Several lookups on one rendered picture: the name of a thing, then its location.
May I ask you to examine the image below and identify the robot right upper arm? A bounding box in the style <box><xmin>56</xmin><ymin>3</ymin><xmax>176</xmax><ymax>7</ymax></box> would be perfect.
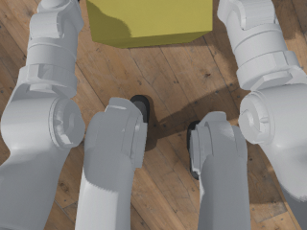
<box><xmin>238</xmin><ymin>83</ymin><xmax>307</xmax><ymax>230</ymax></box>

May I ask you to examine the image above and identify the carton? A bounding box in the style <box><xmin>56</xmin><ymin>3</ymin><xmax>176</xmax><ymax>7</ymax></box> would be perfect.
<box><xmin>85</xmin><ymin>0</ymin><xmax>213</xmax><ymax>49</ymax></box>

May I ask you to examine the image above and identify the right robot forearm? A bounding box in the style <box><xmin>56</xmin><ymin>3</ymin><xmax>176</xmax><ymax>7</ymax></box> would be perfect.
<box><xmin>217</xmin><ymin>0</ymin><xmax>307</xmax><ymax>92</ymax></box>

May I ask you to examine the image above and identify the robot left shin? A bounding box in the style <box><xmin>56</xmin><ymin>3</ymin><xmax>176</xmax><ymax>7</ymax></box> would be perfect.
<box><xmin>83</xmin><ymin>97</ymin><xmax>144</xmax><ymax>153</ymax></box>

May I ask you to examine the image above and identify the left robot thigh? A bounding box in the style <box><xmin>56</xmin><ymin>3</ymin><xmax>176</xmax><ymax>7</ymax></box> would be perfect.
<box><xmin>75</xmin><ymin>107</ymin><xmax>148</xmax><ymax>230</ymax></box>

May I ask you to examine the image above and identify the robot left upper arm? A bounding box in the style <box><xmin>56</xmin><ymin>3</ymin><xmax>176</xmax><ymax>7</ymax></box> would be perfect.
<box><xmin>0</xmin><ymin>96</ymin><xmax>85</xmax><ymax>230</ymax></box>

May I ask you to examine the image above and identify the left robot forearm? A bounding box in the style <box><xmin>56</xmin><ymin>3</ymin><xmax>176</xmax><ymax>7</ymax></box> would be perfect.
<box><xmin>0</xmin><ymin>0</ymin><xmax>84</xmax><ymax>140</ymax></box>

